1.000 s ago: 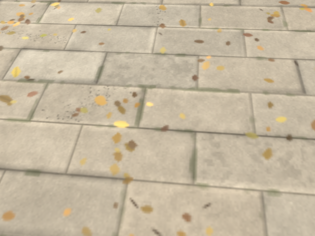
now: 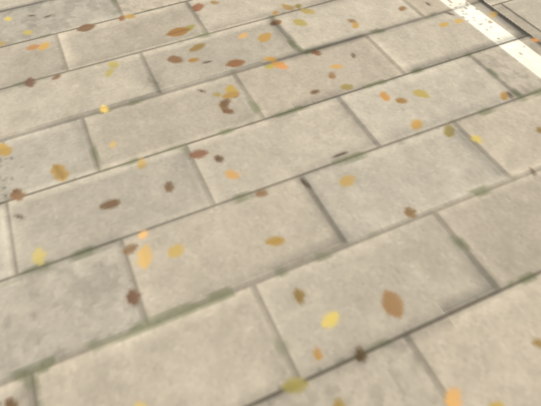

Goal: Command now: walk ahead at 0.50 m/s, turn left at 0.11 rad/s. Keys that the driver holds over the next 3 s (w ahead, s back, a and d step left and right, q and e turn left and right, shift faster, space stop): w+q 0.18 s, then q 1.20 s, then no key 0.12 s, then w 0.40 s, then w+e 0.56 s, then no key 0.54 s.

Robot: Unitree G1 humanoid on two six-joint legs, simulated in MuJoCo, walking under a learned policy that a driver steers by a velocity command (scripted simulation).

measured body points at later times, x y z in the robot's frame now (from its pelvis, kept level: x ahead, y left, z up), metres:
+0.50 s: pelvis +0.25 +0.07 -0.01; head +0.30 +0.10 +0.43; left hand +0.33 +0.38 -0.11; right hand +0.46 -0.17 -0.11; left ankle +0.30 +0.16 -0.75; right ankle +0.28 -0.09 -0.67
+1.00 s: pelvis +0.34 +0.04 +0.00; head +0.38 +0.05 +0.44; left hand +0.30 +0.36 -0.09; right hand +0.62 -0.11 -0.11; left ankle +0.25 +0.16 -0.68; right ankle +0.42 -0.05 -0.75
